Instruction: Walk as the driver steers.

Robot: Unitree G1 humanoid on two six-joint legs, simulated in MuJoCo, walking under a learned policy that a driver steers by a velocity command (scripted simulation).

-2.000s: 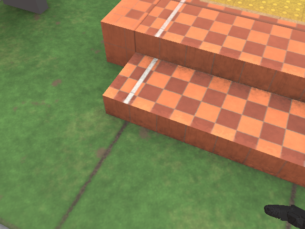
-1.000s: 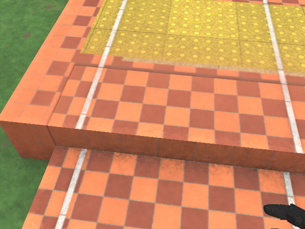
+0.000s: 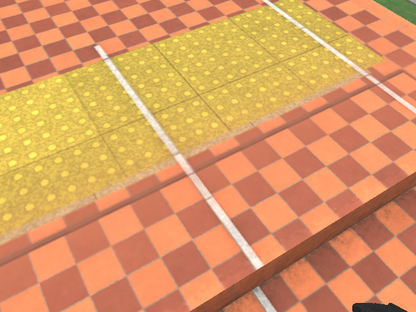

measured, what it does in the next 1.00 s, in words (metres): steps to the right: right foot 0.15 m lower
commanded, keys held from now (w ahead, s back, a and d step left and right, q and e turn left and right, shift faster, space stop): no key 0.72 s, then w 0.28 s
